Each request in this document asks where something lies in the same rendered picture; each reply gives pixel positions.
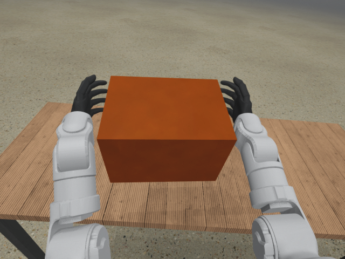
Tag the right robot hand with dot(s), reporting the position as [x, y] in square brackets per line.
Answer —
[241, 99]

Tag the left robot upper arm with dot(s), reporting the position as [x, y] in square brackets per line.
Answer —
[89, 241]

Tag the left robot forearm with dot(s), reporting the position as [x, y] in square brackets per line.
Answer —
[74, 172]

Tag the left robot hand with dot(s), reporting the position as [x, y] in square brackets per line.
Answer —
[83, 102]

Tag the right robot upper arm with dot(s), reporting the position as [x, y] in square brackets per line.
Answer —
[283, 236]

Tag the table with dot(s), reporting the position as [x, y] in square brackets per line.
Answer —
[312, 155]

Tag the right robot forearm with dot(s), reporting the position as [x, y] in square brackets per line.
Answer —
[270, 191]

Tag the carton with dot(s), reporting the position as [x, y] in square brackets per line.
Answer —
[164, 130]

